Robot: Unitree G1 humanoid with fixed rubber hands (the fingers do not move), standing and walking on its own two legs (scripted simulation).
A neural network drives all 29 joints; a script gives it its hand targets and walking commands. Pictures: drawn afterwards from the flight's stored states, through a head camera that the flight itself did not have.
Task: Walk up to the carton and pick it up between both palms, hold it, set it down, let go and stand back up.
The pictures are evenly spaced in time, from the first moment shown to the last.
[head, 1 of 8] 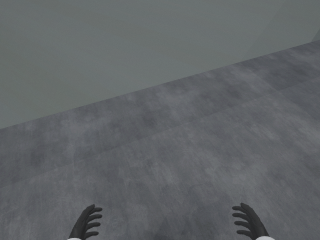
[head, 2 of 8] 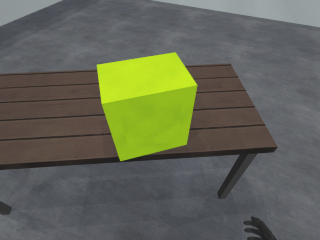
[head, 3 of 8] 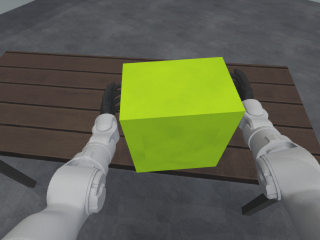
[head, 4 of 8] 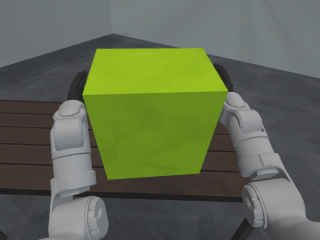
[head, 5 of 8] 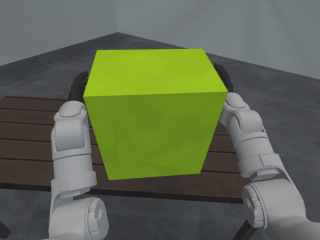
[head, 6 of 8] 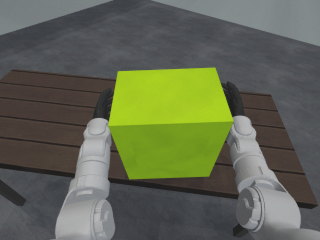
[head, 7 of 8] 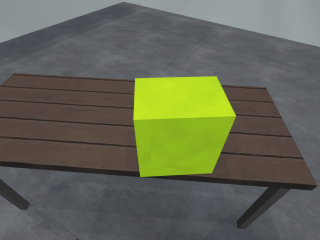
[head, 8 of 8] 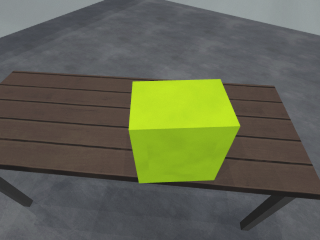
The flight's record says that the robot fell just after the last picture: no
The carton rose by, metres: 0.20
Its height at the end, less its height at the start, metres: +0.00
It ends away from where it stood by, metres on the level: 0.02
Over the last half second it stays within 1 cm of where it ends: yes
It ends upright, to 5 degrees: yes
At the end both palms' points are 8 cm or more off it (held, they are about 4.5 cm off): yes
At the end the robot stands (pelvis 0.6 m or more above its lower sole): yes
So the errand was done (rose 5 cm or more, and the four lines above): yes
